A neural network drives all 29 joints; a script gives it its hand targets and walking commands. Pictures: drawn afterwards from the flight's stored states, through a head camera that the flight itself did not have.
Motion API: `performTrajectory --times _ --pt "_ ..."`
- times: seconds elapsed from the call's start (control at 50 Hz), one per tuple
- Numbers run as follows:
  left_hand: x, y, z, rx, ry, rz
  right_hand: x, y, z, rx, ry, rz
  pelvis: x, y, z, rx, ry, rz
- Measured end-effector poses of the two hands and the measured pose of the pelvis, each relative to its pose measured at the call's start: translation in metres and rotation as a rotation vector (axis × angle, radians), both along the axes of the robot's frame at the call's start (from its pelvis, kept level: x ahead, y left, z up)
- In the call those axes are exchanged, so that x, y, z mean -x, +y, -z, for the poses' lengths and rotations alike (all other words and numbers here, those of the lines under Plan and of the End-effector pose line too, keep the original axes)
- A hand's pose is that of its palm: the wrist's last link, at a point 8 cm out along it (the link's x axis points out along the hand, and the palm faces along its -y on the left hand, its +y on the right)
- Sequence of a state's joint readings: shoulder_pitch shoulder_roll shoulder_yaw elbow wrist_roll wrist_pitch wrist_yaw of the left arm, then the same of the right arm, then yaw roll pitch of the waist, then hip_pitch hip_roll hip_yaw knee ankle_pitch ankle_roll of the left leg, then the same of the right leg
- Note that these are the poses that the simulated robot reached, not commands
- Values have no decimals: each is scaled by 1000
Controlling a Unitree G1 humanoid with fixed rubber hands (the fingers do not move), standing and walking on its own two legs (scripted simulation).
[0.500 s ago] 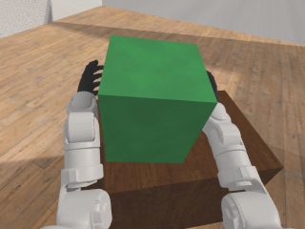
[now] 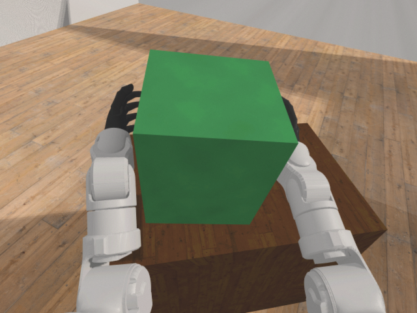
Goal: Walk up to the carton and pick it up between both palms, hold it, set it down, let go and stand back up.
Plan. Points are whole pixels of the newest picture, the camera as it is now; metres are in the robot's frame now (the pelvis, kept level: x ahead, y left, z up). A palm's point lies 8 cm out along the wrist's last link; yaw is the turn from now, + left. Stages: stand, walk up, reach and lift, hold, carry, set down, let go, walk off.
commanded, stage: hold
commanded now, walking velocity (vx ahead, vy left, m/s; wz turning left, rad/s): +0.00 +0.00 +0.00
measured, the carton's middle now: (204, 145) +0.36 +0.00 +0.16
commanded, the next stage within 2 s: none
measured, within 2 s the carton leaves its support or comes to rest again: neither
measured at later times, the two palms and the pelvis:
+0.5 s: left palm (120, 129) +0.36 +0.15 +0.21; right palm (288, 140) +0.35 -0.15 +0.18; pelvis +0.00 +0.00 +0.00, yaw +0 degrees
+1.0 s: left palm (119, 128) +0.36 +0.15 +0.21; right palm (287, 140) +0.35 -0.15 +0.18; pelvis +0.00 +0.00 +0.00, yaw +0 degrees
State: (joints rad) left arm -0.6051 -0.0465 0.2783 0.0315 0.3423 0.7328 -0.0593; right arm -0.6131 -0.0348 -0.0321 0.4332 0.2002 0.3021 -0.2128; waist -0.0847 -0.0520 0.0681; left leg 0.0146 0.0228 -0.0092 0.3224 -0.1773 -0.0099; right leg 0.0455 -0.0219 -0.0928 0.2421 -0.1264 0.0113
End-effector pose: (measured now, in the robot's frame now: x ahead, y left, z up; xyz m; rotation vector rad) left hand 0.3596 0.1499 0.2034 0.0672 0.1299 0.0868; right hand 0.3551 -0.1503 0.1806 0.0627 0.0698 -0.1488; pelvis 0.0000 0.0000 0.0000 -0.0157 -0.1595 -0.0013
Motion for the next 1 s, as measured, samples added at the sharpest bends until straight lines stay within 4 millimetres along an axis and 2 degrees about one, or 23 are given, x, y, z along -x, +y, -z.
performTrajectory --times 0.66,1.0 --pt "3 -3 -8 0 -10 5 4 -2 -5 4 -12 8 5 0 0 -3 -4 6" --pt "0 -1 -3 4 -1 8 3 -1 -2 9 -4 10 4 0 0 -3 -2 5"
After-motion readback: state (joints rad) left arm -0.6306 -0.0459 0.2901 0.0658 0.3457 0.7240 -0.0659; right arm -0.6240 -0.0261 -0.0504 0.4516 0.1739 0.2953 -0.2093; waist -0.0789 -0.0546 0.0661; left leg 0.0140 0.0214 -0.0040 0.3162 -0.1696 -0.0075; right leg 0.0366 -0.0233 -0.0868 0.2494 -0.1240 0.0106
